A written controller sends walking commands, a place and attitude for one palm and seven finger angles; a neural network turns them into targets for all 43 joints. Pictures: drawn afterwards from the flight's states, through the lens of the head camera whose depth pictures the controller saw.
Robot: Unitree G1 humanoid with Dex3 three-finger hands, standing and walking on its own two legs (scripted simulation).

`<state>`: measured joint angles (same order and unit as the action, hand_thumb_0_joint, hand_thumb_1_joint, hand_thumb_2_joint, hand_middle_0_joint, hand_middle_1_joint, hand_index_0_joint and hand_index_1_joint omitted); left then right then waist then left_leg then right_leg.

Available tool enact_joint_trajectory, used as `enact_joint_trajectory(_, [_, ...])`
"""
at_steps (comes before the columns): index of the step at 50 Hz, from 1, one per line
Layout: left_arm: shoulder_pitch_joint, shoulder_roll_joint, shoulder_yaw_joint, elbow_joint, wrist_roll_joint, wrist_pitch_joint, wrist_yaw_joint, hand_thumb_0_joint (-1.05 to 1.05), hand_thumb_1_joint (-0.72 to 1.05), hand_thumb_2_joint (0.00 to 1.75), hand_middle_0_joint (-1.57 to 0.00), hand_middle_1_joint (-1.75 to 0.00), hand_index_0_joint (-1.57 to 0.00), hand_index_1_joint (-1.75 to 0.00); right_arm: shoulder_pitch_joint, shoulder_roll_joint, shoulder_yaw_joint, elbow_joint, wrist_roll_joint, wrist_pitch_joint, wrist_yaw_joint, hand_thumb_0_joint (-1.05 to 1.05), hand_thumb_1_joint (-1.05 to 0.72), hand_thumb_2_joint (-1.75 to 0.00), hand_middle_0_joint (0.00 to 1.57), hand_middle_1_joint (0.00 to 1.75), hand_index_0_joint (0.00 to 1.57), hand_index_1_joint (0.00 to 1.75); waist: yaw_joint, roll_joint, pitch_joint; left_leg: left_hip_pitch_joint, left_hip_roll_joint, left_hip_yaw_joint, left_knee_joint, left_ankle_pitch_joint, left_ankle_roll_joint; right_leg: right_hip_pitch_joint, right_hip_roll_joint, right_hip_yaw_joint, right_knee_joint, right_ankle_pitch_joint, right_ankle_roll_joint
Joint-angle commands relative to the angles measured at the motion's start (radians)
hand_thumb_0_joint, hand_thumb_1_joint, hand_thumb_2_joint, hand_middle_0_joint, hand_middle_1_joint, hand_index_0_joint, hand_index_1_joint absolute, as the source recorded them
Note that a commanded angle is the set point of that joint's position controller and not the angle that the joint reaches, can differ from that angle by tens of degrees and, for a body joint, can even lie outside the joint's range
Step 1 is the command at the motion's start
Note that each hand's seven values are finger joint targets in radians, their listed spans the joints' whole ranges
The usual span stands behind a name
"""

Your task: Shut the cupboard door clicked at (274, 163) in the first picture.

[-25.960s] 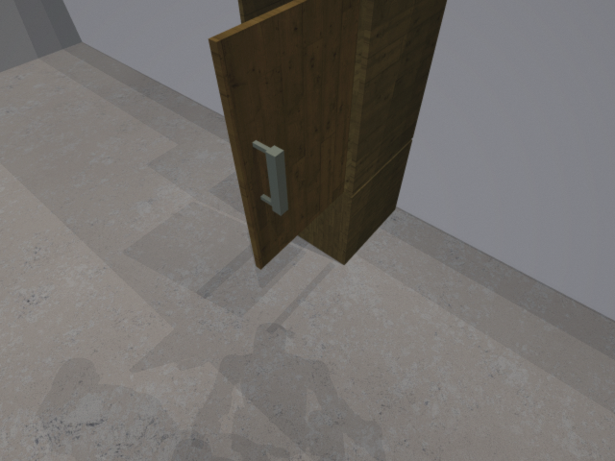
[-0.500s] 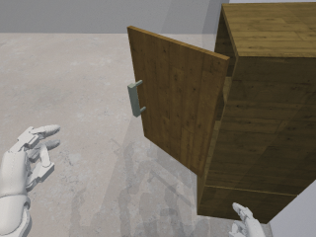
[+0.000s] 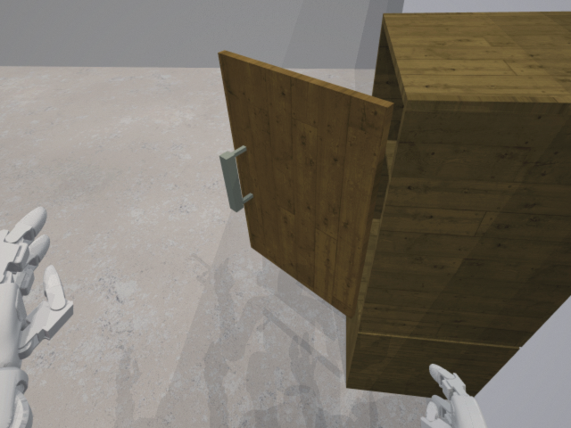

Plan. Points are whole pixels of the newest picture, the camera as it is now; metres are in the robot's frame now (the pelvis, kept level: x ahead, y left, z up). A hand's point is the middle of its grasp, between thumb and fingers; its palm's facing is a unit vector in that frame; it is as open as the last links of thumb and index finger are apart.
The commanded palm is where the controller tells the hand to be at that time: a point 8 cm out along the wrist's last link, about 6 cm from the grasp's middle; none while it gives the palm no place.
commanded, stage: step back with the hand held close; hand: left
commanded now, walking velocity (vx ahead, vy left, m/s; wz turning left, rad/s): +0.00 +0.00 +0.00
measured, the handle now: (239, 178) +0.67 +0.20 -0.04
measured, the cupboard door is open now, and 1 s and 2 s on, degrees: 55 55 55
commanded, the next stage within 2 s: stop stepping back and stand still in 1.92 s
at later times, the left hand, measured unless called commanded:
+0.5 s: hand (37, 306) +0.19 +0.29 +0.16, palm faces +0.39 -0.77 -0.50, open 7.4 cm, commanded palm +0.12 +0.33 +0.17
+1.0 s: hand (9, 348) +0.14 +0.29 +0.16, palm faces +0.47 -0.75 -0.46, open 7.4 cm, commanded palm +0.07 +0.32 +0.17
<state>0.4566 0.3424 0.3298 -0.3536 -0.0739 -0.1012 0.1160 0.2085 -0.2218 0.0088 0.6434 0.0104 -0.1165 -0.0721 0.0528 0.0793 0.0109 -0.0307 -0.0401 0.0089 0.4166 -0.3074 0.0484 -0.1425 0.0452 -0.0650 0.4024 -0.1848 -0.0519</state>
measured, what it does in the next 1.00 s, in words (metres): shifts its weight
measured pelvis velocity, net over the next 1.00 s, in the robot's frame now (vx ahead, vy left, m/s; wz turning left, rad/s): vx -0.07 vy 0.02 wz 0.00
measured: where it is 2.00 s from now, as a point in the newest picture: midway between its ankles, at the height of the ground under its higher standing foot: outside the picture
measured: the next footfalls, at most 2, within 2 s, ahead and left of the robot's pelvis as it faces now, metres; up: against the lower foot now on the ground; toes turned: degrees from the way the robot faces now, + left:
none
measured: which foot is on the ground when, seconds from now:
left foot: down 0.00-1.00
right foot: down 0.00-1.00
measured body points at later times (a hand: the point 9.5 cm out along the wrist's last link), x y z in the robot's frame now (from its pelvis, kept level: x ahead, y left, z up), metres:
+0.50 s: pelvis -0.02 +0.03 -0.01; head -0.01 +0.02 +0.44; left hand +0.16 +0.33 +0.19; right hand +0.14 -0.23 -0.09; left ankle -0.05 +0.09 -0.74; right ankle +0.03 -0.09 -0.74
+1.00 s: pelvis -0.07 +0.02 -0.03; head -0.07 +0.03 +0.42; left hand +0.11 +0.33 +0.19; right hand +0.08 -0.23 -0.10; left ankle -0.05 +0.09 -0.74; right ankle +0.03 -0.09 -0.74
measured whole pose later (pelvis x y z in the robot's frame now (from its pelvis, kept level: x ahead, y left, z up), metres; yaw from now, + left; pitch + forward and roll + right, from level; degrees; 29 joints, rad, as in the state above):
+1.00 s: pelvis -0.07 +0.02 -0.03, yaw +0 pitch +0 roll -1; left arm 0.48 0.41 0.47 -0.49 -0.01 -0.24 0.15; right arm 0.24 -0.24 -0.02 0.54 0.01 -0.01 -0.06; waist -0.02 -0.01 0.00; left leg -0.39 -0.07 0.04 0.74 -0.35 0.09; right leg -0.48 0.02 -0.01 0.65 -0.18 -0.01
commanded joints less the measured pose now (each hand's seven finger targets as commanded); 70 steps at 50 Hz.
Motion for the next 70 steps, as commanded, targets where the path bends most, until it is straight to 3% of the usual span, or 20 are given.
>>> enact_joint_trajectory(1, [-0.089,0.195,0.136,-0.182,0.003,-0.07,0.014,0.0,0.9,0.9,-0.2,-0.3,-0.2,-0.3,-0.137,-0.093,-0.031,-0.159,0.001,-0.048,-0.006,0.0,-0.9,-0.9,0.2,0.3,0.2,0.3,0.008,-0.006,-0.012,-0.173,0.055,-0.024,-0.093,0.187,-0.029,0.106,-0.072,0.076,-0.069,0.027,0.023])
enact_joint_trajectory(4, [-0.08,0.188,0.129,-0.185,0.003,-0.073,0.01,0.0,0.9,0.9,-0.2,-0.3,-0.2,-0.3,-0.132,-0.096,-0.033,-0.161,0.001,-0.047,-0.002,0.0,-0.9,-0.9,0.2,0.3,0.2,0.3,0.008,-0.004,-0.029,-0.163,0.059,-0.023,-0.096,0.203,-0.029,0.114,-0.071,0.073,-0.063,0.046,0.024])
enact_joint_trajectory(5, [-0.198,0.301,0.249,-0.25,0.011,-0.118,0.026,0.0,0.9,0.9,-0.2,-0.3,-0.2,-0.3,-0.115,-0.14,-0.051,-0.201,0.007,-0.024,-0.004,0.0,-0.9,-0.9,0.2,0.3,0.2,0.3,-0.036,-0.024,-0.001,-0.246,0.076,-0.057,-0.03,0.083,-0.005,0.042,-0.138,0.238,-0.113,0.048,0.009])
enact_joint_trajectory(6, [-0.078,0.232,0.205,-0.162,0.013,-0.123,0.024,0.0,0.9,0.9,-0.2,-0.3,-0.2,-0.3,-0.088,-0.129,-0.057,-0.177,0.001,-0.009,-0.003,0.0,-0.9,-0.9,0.2,0.3,0.2,0.3,-0.046,-0.107,-0.034,-0.229,0.067,-0.069,0.033,0.054,-0.005,0.018,-0.194,0.279,-0.136,0.022,-0.014])
enact_joint_trajectory(10, [0.011,0.204,0.17,-0.172,0.019,-0.141,0.032,0.0,0.9,0.9,-0.2,-0.3,-0.2,-0.3,-0.084,-0.12,-0.063,-0.187,0.008,0.024,0.014,0.0,-0.9,-0.9,0.2,0.3,0.2,0.3,-0.055,-0.14,-0.121,-0.266,0.063,-0.076,0.131,0.011,-0.015,0.016,-0.294,0.324,-0.112,0.075,-0.064])
enact_joint_trajectory(13, [0.061,0.23,0.194,-0.242,0.015,-0.152,0.044,0.0,0.9,0.9,-0.2,-0.3,-0.2,-0.3,-0.086,-0.124,-0.066,-0.2,0.015,0.039,0.01,0.0,-0.9,-0.9,0.2,0.3,0.2,0.3,-0.063,-0.085,-0.192,-0.258,0.08,-0.076,0.072,0.092,-0.022,0.049,-0.282,0.264,-0.021,0.209,-0.053])
enact_joint_trajectory(17, [0.08,0.292,0.254,-0.326,0.011,-0.147,0.055,0.0,0.9,0.9,-0.2,-0.3,-0.2,-0.3,-0.121,-0.144,-0.071,-0.229,0.008,0.063,-0.014,0.0,-0.9,-0.9,0.2,0.3,0.2,0.3,-0.05,0.025,-0.243,-0.246,0.147,-0.129,0.011,0.498,-0.043,0.068,-0.147,0.139,0.166,0.401,0.013])
enact_joint_trajectory(19, [0.069,0.284,0.247,-0.352,0.01,-0.138,0.049,0.0,0.9,0.9,-0.2,-0.3,-0.2,-0.3,-0.109,-0.144,-0.073,-0.246,0.005,0.075,-0.018,0.0,-0.9,-0.9,0.2,0.3,0.2,0.3,-0.046,0.04,-0.234,-0.266,0.172,-0.137,0.026,0.66,-0.062,0.065,-0.12,0.13,0.215,0.394,0.024])
enact_joint_trajectory(21, [0.07,0.274,0.246,-0.334,0.007,-0.129,0.047,0.0,0.9,0.9,-0.2,-0.3,-0.2,-0.3,-0.095,-0.145,-0.076,-0.252,0.001,0.082,-0.019,0.0,-0.9,-0.9,0.2,0.3,0.2,0.3,-0.046,0.026,-0.211,-0.286,0.195,-0.143,0.018,0.684,-0.062,0.043,-0.104,0.126,0.24,0.297,0.028])
enact_joint_trajectory(26, [0.062,0.24,0.235,-0.256,0.015,-0.122,0.039,0.0,0.9,0.9,-0.2,-0.3,-0.2,-0.3,-0.09,-0.156,-0.081,-0.255,-0.003,0.09,-0.019,0.0,-0.9,-0.9,0.2,0.3,0.2,0.3,-0.051,0.002,-0.109,-0.493,0.222,-0.175,-0.059,0.298,-0.013,0.07,-0.079,0.146,0.277,0.173,0.042])
enact_joint_trajectory(31, [0.014,0.219,0.214,-0.229,0.037,-0.132,0.035,0.0,0.9,0.9,-0.2,-0.3,-0.2,-0.3,-0.091,-0.16,-0.077,-0.263,0.005,0.092,-0.018,0.0,-0.9,-0.9,0.2,0.3,0.2,0.3,-0.065,-0.05,-0.058,-0.68,0.183,-0.176,-0.072,-0.108,0.037,0.129,-0.096,0.2,0.263,0.227,0.041])
enact_joint_trajectory(39, [-0.065,0.263,0.255,-0.377,0.068,-0.173,0.047,0.0,0.9,0.9,-0.2,-0.3,-0.2,-0.3,-0.093,-0.157,-0.069,-0.277,-0.01,0.06,-0.021,0.0,-0.9,-0.9,0.2,0.3,0.2,0.3,-0.059,0.019,-0.1,-0.809,0.195,-0.214,-0.108,-0.282,0.077,0.227,-0.059,0.173,0.354,0.202,0.056])
enact_joint_trajectory(45, [-0.029,0.253,0.265,-0.318,0.07,-0.184,0.053,0.0,0.9,0.9,-0.2,-0.3,-0.2,-0.3,-0.064,-0.156,-0.075,-0.267,-0.007,0.052,-0.009,0.0,-0.9,-0.9,0.2,0.3,0.2,0.3,-0.069,-0.065,-0.077,-0.831,0.124,-0.166,0.024,-0.359,0.059,0.165,-0.138,0.303,0.254,0.137,0.014])
enact_joint_trajectory(48, [0.005,0.249,0.258,-0.304,0.066,-0.194,0.054,0.0,0.9,0.9,-0.2,-0.3,-0.2,-0.3,-0.059,-0.148,-0.077,-0.26,-0.003,0.054,0.003,0.0,-0.9,-0.9,0.2,0.3,0.2,0.3,-0.071,-0.107,-0.082,-0.745,0.108,-0.162,0.09,-0.3,0.04,0.058,-0.19,0.353,0.171,0.068,-0.015])
enact_joint_trajectory(51, [0.041,0.264,0.271,-0.297,0.061,-0.203,0.059,0.0,0.9,0.9,-0.2,-0.3,-0.2,-0.3,-0.063,-0.152,-0.079,-0.255,0.0,0.054,0.009,0.0,-0.9,-0.9,0.2,0.3,0.2,0.3,-0.071,-0.111,-0.093,-0.704,0.11,-0.158,0.091,-0.306,0.041,-0.001,-0.183,0.338,0.132,-0.022,-0.009])
enact_joint_trajectory(58, [0.015,0.267,0.298,-0.384,0.069,-0.223,0.06,0.0,0.9,0.9,-0.2,-0.3,-0.2,-0.3,-0.087,-0.159,-0.079,-0.248,-0.012,0.026,-0.014,0.0,-0.9,-0.9,0.2,0.3,0.2,0.3,-0.06,0.062,-0.142,-0.918,0.257,-0.261,-0.13,-0.279,0.098,0.266,-0.018,0.146,0.462,0.226,0.067])
enact_joint_trajectory(62, [-0.046,0.267,0.299,-0.384,0.074,-0.219,0.052,0.0,0.9,0.9,-0.2,-0.3,-0.2,-0.3,-0.09,-0.164,-0.09,-0.226,-0.024,0.008,-0.018,0.0,-0.9,-0.9,0.2,0.3,0.2,0.3,-0.056,0.073,-0.1,-0.906,0.305,-0.276,-0.147,-0.267,0.109,0.217,0.021,0.142,0.524,0.044,0.074])
enact_joint_trajectory(65, [-0.034,0.209,0.249,-0.323,0.068,-0.225,0.04,0.0,0.9,0.9,-0.2,-0.3,-0.2,-0.3,-0.077,-0.15,-0.084,-0.202,-0.032,-0.003,-0.013,0.0,-0.9,-0.9,0.2,0.3,0.2,0.3,-0.058,0.039,-0.05,-0.804,0.303,-0.265,-0.102,-0.124,0.098,0.128,0.015,0.147,0.417,-0.004,0.066])
enact_joint_trajectory(68, [-0.029,0.187,0.202,-0.302,0.053,-0.23,0.033,0.0,0.9,0.9,-0.2,-0.3,-0.2,-0.3,-0.082,-0.136,-0.079,-0.175,-0.027,-0.008,-0.001,0.0,-0.9,-0.9,0.2,0.3,0.2,0.3,-0.064,-0.02,-0.089,-0.583,0.244,-0.209,0.015,0.204,0.044,0.01,-0.038,0.198,0.253,0.193,0.041])
enact_joint_trajectory(70, [-0.04,0.213,0.199,-0.316,0.045,-0.235,0.037,0.0,0.9,0.9,-0.2,-0.3,-0.2,-0.3,-0.088,-0.133,-0.077,-0.167,-0.022,-0.004,0.003,0.0,-0.9,-0.9,0.2,0.3,0.2,0.3,-0.069,0.009,-0.176,-0.48,0.216,-0.159,0.072,0.342,0.012,-0.008,-0.088,0.255,0.227,0.364,0.022])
